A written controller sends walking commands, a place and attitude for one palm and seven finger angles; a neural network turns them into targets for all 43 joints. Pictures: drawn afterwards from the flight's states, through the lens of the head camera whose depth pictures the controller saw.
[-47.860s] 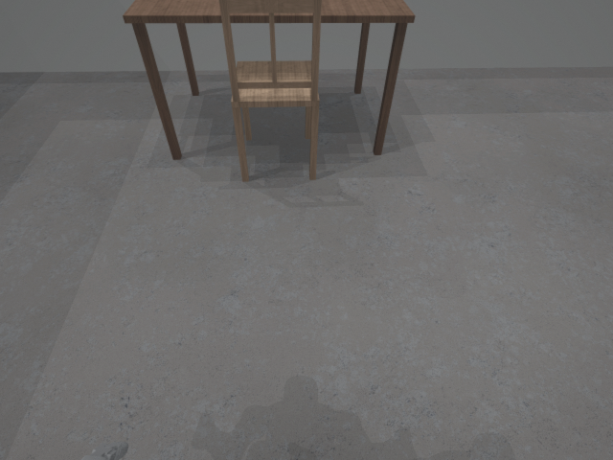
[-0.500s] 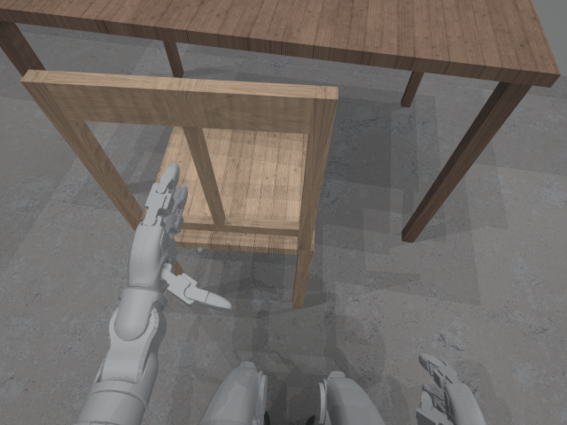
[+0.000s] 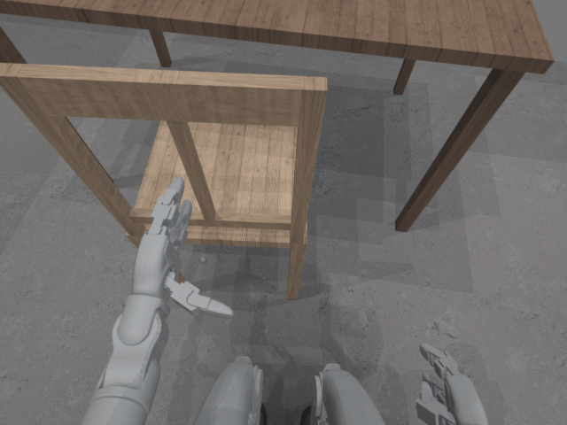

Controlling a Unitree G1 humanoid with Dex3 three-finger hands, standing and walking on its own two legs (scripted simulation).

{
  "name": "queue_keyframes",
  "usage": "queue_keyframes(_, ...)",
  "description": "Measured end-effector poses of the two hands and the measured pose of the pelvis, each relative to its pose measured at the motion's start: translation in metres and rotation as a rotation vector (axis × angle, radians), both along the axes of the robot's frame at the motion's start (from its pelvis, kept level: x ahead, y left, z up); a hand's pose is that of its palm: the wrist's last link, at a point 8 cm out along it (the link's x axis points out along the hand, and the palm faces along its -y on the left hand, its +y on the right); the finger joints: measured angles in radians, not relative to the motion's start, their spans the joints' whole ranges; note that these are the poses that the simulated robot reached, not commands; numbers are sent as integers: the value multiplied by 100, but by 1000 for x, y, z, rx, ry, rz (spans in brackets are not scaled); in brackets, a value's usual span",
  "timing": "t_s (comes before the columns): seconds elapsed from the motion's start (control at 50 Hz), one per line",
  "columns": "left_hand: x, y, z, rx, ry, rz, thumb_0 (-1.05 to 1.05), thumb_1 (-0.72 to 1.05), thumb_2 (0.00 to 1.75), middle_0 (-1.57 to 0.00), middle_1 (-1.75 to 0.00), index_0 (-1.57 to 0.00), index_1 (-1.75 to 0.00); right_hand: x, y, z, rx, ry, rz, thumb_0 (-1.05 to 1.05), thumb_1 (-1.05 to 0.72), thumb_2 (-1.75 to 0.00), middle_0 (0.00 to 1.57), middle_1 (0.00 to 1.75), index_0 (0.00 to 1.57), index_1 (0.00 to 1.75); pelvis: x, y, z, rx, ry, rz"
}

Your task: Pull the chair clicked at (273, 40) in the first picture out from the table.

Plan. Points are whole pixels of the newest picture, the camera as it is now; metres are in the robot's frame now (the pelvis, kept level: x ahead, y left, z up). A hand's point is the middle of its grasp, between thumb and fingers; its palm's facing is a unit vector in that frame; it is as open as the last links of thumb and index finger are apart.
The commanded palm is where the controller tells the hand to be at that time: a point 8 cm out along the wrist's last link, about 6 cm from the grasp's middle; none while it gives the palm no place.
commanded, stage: aim the fingers beside a spindle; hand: left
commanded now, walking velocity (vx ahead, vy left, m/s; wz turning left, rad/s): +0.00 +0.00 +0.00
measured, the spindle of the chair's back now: (196, 175) +0.47 +0.16 +0.01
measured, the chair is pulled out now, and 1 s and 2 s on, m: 0.13 0.13 0.13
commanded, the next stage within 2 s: push the fingers through the gap in 0.76 s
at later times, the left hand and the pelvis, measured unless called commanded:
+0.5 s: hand (180, 240) +0.34 +0.15 +0.05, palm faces +0.02 -1.00 -0.07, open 16.9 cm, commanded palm +0.31 +0.19 +0.02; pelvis +0.00 +0.00 +0.00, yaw +1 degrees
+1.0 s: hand (209, 265) +0.33 +0.12 +0.01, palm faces -0.07 -1.00 +0.02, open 16.9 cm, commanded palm +0.33 +0.19 +0.02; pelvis +0.00 +0.00 +0.00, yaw +0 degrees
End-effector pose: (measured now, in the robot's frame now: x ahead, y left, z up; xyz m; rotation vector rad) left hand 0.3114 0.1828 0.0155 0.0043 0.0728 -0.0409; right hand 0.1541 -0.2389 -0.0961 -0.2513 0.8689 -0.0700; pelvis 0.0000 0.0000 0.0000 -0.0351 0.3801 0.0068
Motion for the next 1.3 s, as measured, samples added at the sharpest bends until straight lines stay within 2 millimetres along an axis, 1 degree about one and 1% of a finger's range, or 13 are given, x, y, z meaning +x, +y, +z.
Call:
queue_keyframes(0.12, 6, 16, 45, 63, -206, 61, -1, -50, 30, -7, -8, -6, -8, -1, 1, -4, 18, 14, 21, 1, -90, -90, 20, 30, 20, 30, 1, -1, 1, 4, -11, 3)
queue_keyframes(0.26, -3, -2, -12, 0, 87, -27, -1, -50, 30, -6, -8, -6, -8, -2, 1, -1, 24, 14, 8, 1, -90, -90, 20, 30, 20, 30, -2, -3, 2, 7, -6, 4)
queue_keyframes(0.3, -7, -6, -12, -8, 72, -23, -1, -50, 30, -6, -8, -6, -8, -2, -1, 1, 9, 3, 0, 1, -90, -90, 20, 30, 20, 30, -2, -3, 1, 5, -5, 1)
queue_keyframes(0.44, 3, 19, 50, 70, -242, 80, -1, -50, 30, -7, -8, -7, -8, 0, -4, -3, 8, -2, 22, 1, -90, -90, 20, 30, 20, 30, -2, -5, -1, 5, -15, 4)
queue_keyframes(0.62, -10, -3, -18, -22, 118, -44, -1, -50, 30, -6, -8, -6, -8, -2, -3, 2, 10, -4, -3, 1, -90, -90, 20, 30, 20, 30, -2, -3, 2, 4, -7, 4)
queue_keyframes(0.78, 6, 25, 53, 73, -262, 88, -1, -50, 30, -7, -8, -7, -8, -2, -2, -4, 6, 4, 22, 1, -90, -90, 20, 30, 20, 30, -2, -2, -1, 4, -12, 4)
queue_keyframes(0.84, 15, 29, 31, 67, -118, 52, -1, -50, 30, -6, -8, -6, -8, -3, 1, -6, 25, 20, 21, 1, -90, -90, 20, 30, 20, 30, -4, -2, -1, 3, -13, 10)
queue_keyframes(0.94, -2, 0, -20, -23, 138, -61, -1, -50, 30, -6, -8, -6, -8, -5, 3, 0, 17, 11, -3, 1, -90, -90, 20, 30, 20, 30, -2, 2, 2, -1, -2, 7)
queue_keyframes(1.0, -3, -8, -7, -27, 16, -32, -1, -50, 30, -6, -8, -6, -8, -5, 1, 0, -9, -2, -2, 1, -90, -90, 20, 30, 20, 30, -2, 2, -1, -2, 5, 2)
queue_keyframes(1.1, 25, 10, 27, 38, -253, 68, -1, -50, 30, -7, -8, -7, -8, -7, -2, -15, -17, 24, 29, 1, -90, -90, 20, 30, 20, 30, -5, 2, -13, -2, 20, 6)
queue_keyframes(1.18, 44, 19, 10, 80, -123, 36, -1, -50, 30, -6, -8, -6, -8, -12, 0, -23, 3, 63, 14, 1, -90, -90, 20, 30, 20, 30, -8, 2, -16, -5, 25, 6)
queue_keyframes(1.24, 41, 15, -8, 50, 35, -4, -1, -50, 30, -6, -8, -6, -8, -18, 2, -20, 17, 81, -21, 1, -90, -90, 20, 30, 20, 30, -7, 3, -9, -5, 23, 2)
queue_keyframes(1.3, 35, 7, -2, 5, 37, -5, -1, -50, 30, -6, -8, -6, -8, -24, 2, -13, 14, 87, -40, 1, -90, -90, 20, 30, 20, 30, -3, 5, -1, -4, 18, -1)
